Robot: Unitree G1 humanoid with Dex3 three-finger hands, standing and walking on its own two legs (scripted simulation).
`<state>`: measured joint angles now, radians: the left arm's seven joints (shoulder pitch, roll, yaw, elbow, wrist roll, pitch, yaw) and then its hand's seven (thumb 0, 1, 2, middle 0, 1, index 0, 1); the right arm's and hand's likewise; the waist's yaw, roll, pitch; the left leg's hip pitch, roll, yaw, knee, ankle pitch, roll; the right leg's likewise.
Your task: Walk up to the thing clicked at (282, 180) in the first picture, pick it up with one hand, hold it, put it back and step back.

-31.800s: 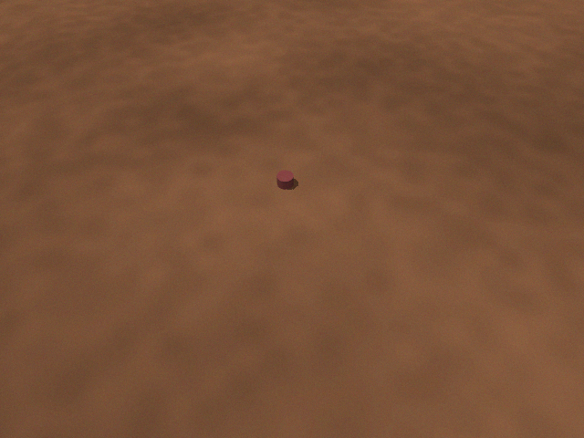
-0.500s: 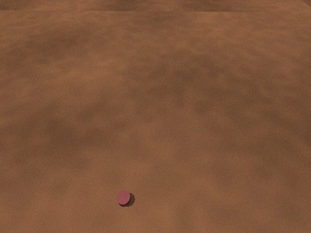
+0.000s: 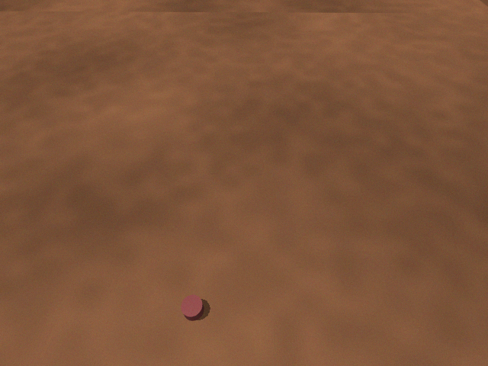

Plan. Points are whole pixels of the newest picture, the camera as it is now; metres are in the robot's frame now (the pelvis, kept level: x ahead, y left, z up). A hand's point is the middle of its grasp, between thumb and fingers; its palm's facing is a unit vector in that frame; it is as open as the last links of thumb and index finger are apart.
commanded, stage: step back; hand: left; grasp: from above
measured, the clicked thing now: (192, 307) +0.43 +0.24 -0.75
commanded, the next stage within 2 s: none
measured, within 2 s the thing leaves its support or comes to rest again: neither
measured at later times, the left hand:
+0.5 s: hand out of the picture +0.06 +0.31 -0.18, palm faces -0.08 -0.92 -0.37, open 7.3 cm
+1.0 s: hand out of the picture -0.07 +0.33 -0.17, palm faces -0.01 -0.92 -0.40, open 7.4 cm
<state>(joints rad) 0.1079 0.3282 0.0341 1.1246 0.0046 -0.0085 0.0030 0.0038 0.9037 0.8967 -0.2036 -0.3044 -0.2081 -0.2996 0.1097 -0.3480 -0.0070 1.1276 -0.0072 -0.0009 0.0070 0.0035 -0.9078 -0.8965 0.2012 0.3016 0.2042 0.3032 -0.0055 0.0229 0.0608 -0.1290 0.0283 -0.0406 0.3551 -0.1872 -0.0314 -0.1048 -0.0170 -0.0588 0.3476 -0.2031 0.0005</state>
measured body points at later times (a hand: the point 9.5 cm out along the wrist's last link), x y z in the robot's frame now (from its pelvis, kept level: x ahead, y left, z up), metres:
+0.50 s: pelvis -0.08 +0.05 -0.02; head +0.00 +0.06 +0.42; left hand +0.06 +0.35 -0.15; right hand -0.01 -0.27 -0.13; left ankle -0.04 +0.14 -0.75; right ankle -0.12 -0.08 -0.69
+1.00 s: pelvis -0.21 +0.06 -0.03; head -0.14 +0.07 +0.41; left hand -0.07 +0.38 -0.14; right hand -0.13 -0.26 -0.14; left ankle -0.22 +0.17 -0.75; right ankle -0.13 -0.07 -0.74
